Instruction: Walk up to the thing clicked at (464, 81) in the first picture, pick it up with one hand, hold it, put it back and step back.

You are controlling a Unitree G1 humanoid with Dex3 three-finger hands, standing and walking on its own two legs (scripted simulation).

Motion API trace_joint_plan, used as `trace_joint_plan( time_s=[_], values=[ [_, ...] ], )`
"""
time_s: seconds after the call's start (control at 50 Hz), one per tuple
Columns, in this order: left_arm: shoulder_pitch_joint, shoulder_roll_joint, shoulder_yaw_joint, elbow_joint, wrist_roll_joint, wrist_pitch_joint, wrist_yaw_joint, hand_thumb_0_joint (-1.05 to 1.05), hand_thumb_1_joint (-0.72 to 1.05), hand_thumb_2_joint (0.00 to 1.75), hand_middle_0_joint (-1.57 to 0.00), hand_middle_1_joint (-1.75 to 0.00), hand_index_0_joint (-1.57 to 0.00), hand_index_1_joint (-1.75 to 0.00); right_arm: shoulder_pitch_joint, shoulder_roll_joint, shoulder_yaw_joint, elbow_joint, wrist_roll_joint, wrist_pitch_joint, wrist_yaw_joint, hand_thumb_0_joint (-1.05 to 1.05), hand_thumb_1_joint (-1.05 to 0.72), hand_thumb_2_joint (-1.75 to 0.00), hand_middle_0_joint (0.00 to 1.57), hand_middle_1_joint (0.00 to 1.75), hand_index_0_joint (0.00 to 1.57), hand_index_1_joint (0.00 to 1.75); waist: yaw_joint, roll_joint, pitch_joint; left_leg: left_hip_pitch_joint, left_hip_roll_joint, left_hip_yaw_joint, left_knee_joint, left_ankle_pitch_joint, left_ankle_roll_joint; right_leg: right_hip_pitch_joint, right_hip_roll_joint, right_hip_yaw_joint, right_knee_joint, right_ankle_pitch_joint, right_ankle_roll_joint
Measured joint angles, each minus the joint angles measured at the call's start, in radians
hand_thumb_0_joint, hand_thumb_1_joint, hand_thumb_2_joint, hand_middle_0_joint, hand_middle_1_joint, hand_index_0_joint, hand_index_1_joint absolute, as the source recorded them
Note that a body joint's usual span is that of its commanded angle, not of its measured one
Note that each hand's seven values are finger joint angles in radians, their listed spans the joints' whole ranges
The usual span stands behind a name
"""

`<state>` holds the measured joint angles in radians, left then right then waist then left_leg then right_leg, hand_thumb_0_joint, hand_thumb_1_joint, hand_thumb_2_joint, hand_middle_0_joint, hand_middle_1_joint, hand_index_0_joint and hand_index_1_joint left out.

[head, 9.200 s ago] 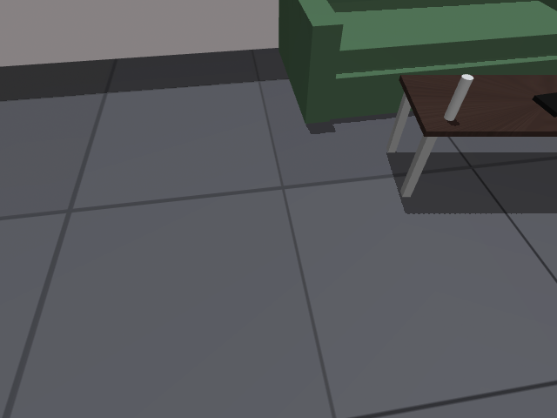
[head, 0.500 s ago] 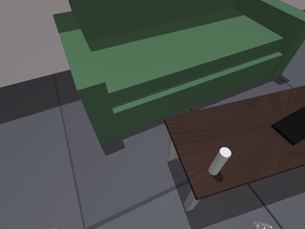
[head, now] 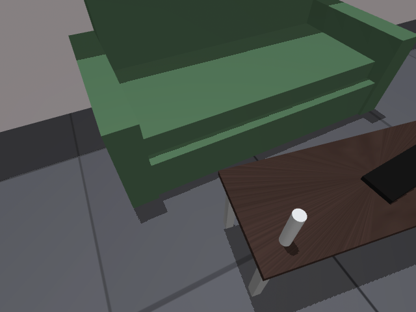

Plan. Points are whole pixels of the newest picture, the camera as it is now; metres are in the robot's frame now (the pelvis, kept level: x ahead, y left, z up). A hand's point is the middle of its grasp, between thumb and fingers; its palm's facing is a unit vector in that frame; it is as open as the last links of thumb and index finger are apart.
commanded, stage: walk up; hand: right
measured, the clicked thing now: (291, 228) +0.40 -0.24 -0.27
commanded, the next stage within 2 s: stand in 0.30 s
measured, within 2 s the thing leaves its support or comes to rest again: neither
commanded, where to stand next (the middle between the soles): +0.05 +0.02 m, yaw -1 degrees
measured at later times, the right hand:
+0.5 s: hand out of the picture +0.08 -0.26 -0.16, palm faces -0.01 +0.95 -0.33, open 7.4 cm
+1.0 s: hand out of the picture +0.09 -0.27 -0.16, palm faces -0.02 +0.94 -0.33, open 7.4 cm
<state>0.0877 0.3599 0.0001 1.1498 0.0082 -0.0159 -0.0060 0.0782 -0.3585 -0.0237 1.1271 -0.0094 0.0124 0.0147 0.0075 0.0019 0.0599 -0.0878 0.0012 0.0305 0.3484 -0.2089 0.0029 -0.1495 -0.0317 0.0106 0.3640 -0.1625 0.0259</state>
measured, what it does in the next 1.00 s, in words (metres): stands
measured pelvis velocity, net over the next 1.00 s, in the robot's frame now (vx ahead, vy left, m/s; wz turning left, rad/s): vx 0.01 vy -0.02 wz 0.01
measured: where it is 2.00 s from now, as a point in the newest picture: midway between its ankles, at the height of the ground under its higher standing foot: outside the picture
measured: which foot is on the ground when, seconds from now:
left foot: down 0.00-1.00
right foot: down 0.00-1.00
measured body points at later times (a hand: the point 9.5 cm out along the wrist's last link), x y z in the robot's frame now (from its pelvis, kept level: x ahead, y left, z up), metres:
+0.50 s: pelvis +0.01 -0.01 +0.00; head +0.02 -0.01 +0.45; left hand +0.10 +0.29 -0.13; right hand +0.08 -0.31 -0.13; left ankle -0.01 +0.12 -0.75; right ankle +0.02 -0.14 -0.75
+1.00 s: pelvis +0.01 -0.02 +0.00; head +0.02 -0.02 +0.45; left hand +0.09 +0.28 -0.13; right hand +0.10 -0.32 -0.13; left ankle -0.01 +0.12 -0.75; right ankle +0.02 -0.14 -0.75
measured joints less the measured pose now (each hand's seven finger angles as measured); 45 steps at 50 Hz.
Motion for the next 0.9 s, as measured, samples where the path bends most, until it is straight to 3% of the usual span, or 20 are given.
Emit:
trace_joint_plan(
  time_s=[0.42,0.9],
  values=[
    [-0.019,-0.011,0.001,-0.004,-0.004,0.008,-0.002,0.01,0.91,0.9,-0.21,-0.3,-0.2,-0.3,0.023,0.018,0.011,0.021,-0.003,-0.012,-0.006,0.01,-0.9,-0.9,0.21,0.3,0.2,0.3,-0.019,-0.002,-0.004,0.021,0.009,-0.003,-0.04,0.011,-0.013,0.014,0.009,-0.004,-0.023,0.001,-0.01],
    [0.013,-0.008,-0.007,-0.012,-0.003,0.01,-0.005,0.01,0.91,0.9,-0.21,-0.3,-0.2,-0.3,0.014,0.008,0.021,0.014,-0.003,-0.018,-0.011,0.01,-0.9,-0.9,0.21,0.3,0.2,0.3,-0.009,0.003,-0.013,0.031,0.029,-0.016,-0.053,0.011,-0.03,0.029,0.029,-0.018,-0.042,0.001,-0.027]
  ],
)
